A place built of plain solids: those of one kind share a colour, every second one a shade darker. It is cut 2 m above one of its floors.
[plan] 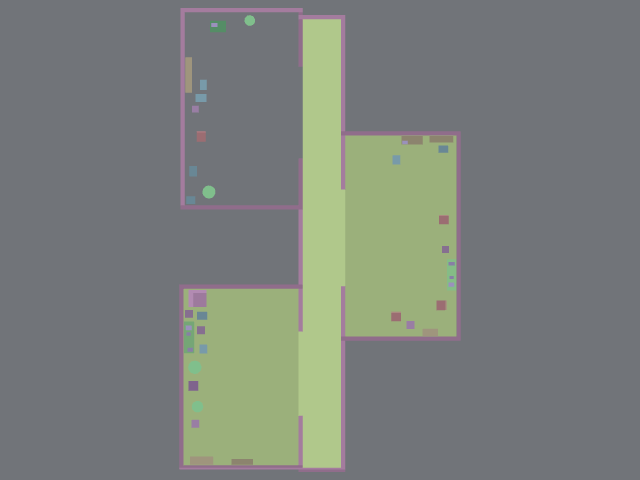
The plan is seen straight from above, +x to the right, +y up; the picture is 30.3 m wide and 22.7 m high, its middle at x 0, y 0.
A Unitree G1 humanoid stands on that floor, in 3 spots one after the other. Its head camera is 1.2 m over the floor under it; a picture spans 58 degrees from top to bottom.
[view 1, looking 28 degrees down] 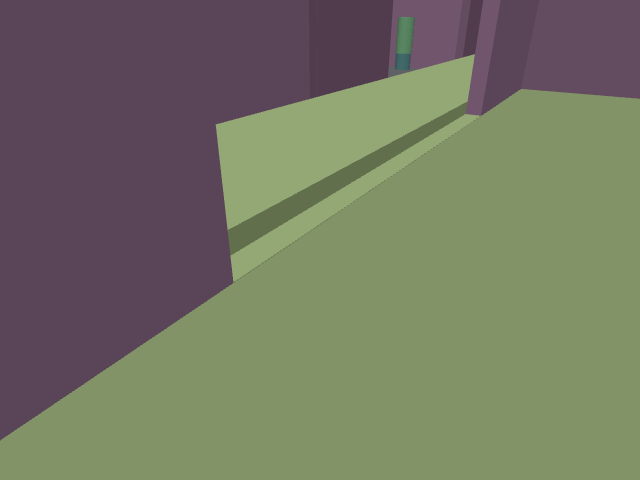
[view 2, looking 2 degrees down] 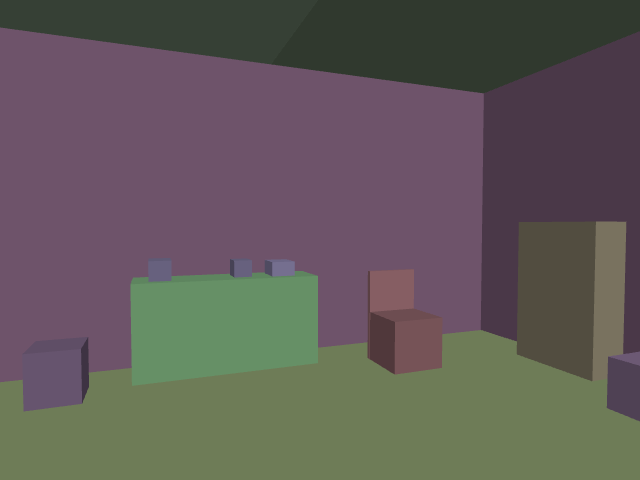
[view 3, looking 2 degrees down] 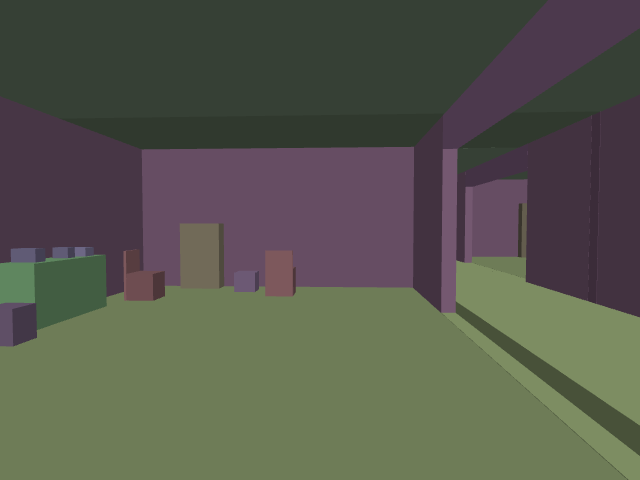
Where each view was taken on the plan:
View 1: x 2.54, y -3.47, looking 123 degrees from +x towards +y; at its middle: floor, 2.56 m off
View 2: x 2.54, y -1.08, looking -21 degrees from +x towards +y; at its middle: wall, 4.21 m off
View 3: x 2.54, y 3.77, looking -87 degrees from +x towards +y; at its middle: wall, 8.35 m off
